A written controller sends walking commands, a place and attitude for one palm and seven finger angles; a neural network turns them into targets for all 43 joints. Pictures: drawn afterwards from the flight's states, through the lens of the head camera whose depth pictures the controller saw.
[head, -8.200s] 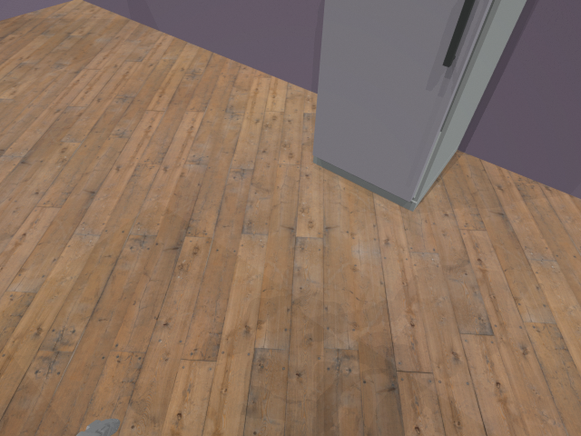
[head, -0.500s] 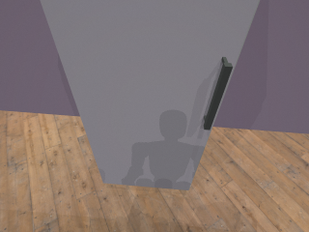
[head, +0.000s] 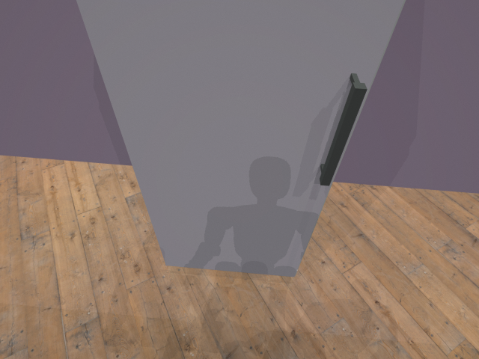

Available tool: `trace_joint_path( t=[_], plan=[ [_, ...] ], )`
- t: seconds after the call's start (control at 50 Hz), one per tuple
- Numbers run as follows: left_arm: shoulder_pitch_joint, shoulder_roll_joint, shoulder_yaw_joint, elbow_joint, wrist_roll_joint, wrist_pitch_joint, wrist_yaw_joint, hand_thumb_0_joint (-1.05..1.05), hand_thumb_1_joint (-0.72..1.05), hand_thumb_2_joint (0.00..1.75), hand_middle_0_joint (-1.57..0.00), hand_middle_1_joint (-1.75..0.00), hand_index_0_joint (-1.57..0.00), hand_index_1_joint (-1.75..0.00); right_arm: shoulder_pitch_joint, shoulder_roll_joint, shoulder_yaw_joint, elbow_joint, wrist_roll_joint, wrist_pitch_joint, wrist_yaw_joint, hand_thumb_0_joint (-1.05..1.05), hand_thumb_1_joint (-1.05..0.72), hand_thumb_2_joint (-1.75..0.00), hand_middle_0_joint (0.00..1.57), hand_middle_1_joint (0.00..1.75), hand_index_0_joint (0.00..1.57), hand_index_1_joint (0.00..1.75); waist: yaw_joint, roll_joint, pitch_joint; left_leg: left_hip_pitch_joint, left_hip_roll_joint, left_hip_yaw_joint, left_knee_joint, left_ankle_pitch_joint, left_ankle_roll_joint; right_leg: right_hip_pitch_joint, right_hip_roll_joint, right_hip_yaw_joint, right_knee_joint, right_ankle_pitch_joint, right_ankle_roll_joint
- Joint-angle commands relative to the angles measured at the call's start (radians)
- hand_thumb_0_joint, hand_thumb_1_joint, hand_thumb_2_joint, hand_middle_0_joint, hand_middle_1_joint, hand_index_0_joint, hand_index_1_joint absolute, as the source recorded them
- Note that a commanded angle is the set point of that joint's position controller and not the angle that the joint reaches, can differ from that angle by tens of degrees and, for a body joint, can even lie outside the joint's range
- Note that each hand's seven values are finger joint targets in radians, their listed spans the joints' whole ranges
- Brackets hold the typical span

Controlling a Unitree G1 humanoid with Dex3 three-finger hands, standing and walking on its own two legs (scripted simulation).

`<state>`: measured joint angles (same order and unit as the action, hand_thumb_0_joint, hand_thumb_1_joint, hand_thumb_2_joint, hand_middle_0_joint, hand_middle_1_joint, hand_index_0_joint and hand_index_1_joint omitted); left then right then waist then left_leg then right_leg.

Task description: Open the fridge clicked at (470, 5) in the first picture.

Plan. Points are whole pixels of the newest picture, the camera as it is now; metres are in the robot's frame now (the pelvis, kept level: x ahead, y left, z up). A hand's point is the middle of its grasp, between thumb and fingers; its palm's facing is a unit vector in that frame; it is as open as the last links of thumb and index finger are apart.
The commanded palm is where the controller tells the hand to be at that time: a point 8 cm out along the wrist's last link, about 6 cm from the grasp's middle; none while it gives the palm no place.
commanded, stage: come to a stop and stand still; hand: right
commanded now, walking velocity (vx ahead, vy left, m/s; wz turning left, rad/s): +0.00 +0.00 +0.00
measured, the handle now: (337, 135) +0.55 -0.17 +0.09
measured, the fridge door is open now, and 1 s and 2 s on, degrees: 0 0 0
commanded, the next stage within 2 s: look again from close up in 0.34 s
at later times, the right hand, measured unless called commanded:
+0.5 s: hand out of the picture +0.10 -0.22 -0.14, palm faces -0.03 +0.94 -0.34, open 7.4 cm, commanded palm none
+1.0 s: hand out of the picture +0.10 -0.22 -0.15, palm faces -0.01 +0.94 -0.33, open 7.4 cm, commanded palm none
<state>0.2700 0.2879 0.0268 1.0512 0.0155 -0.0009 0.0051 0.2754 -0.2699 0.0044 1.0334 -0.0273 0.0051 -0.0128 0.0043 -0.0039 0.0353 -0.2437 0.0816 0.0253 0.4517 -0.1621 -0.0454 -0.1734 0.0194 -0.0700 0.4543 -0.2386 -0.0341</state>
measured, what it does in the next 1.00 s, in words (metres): stands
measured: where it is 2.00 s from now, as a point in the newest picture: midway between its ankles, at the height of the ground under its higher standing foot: outside the picture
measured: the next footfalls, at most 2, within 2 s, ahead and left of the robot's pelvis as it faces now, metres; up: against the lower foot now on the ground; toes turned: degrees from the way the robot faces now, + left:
none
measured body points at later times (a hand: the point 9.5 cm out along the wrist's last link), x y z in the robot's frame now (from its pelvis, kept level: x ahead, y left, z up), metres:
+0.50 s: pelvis +0.01 +0.02 +0.01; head +0.02 +0.03 +0.45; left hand +0.08 +0.31 -0.14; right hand +0.10 -0.27 -0.12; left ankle +0.05 +0.15 -0.74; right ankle +0.01 -0.10 -0.74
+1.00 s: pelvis +0.03 +0.03 +0.01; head +0.05 +0.03 +0.46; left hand +0.12 +0.32 -0.13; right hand +0.10 -0.27 -0.12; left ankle +0.05 +0.15 -0.74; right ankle +0.01 -0.10 -0.74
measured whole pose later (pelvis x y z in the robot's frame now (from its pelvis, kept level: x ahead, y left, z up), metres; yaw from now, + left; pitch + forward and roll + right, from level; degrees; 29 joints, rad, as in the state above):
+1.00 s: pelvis +0.03 +0.03 +0.01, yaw -2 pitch -2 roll +0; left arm 0.12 0.34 0.00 1.11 0.01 -0.01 0.00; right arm 0.13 -0.32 0.01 1.08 -0.02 -0.01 0.00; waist 0.00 -0.01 0.05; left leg -0.15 0.05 0.08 0.34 -0.16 -0.01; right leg -0.09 -0.01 -0.02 0.33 -0.21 0.01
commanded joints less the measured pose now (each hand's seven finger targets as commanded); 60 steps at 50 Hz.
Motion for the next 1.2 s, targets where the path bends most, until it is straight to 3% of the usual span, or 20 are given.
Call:
trace_joint_path(
  t=[0.0,0.26,0.36,0.62,0.84,1.18],
  plan=[
    [-0.046,0.174,0.031,-0.059,-0.007,-0.032,0.005,0.0,0.9,0.9,-0.2,-0.3,-0.2,-0.3,-0.048,-0.199,-0.04,-0.061,0.008,-0.033,-0.012,0.0,-0.9,-0.9,0.2,0.3,0.2,0.3,0.006,0.022,0.006,0.014,0.06,-0.092,-0.102,-0.108,0.069,-0.069,-0.127,0.139,-0.145,-0.077,-0.002],
    [-0.097,0.215,0.022,-0.019,-0.006,-0.03,-0.001,0.0,0.9,0.9,-0.2,-0.3,-0.2,-0.3,-0.125,-0.248,-0.041,-0.04,0.011,-0.037,-0.006,0.0,-0.9,-0.9,0.2,0.3,0.2,0.3,0.005,0.029,0.009,0.03,0.068,-0.103,-0.15,-0.129,0.068,-0.052,-0.127,0.135,-0.153,-0.024,0.009],
    [-0.119,0.224,0.018,-0.015,-0.006,-0.033,-0.002,0.0,0.9,0.9,-0.2,-0.3,-0.2,-0.3,-0.15,-0.252,-0.039,-0.041,0.011,-0.037,-0.005,0.0,-0.9,-0.9,0.2,0.3,0.2,0.3,0.001,0.004,-0.018,0.071,0.065,-0.085,-0.139,-0.058,0.065,-0.04,-0.135,0.14,-0.163,0.031,0.011],
    [-0.156,0.235,0.013,-0.008,-0.007,-0.034,0.001,0.0,0.9,0.9,-0.2,-0.3,-0.2,-0.3,-0.181,-0.258,-0.037,-0.038,0.013,-0.044,-0.007,0.0,-0.9,-0.9,0.2,0.3,0.2,0.3,0.0,0.018,-0.084,0.15,0.072,-0.06,-0.12,0.162,0.068,0.032,-0.145,0.13,-0.154,0.201,0.016],
    [-0.176,0.237,0.008,-0.001,-0.008,-0.03,0.004,0.0,0.9,0.9,-0.2,-0.3,-0.2,-0.3,-0.181,-0.259,-0.037,-0.023,0.014,-0.041,-0.005,0.0,-0.9,-0.9,0.2,0.3,0.2,0.3,-0.002,0.006,-0.058,0.151,0.072,-0.056,-0.15,0.136,0.065,0.046,-0.146,0.128,-0.178,0.179,0.02],
    [-0.171,0.238,0.003,0.006,-0.008,-0.033,0.007,0.0,0.9,0.9,-0.2,-0.3,-0.2,-0.3,-0.165,-0.259,-0.037,-0.005,0.014,-0.041,-0.006,0.0,-0.9,-0.9,0.2,0.3,0.2,0.3,-0.006,0.005,-0.074,0.179,0.071,-0.051,-0.155,0.186,0.064,0.071,-0.154,0.129,-0.19,0.232,0.019]
  ],
)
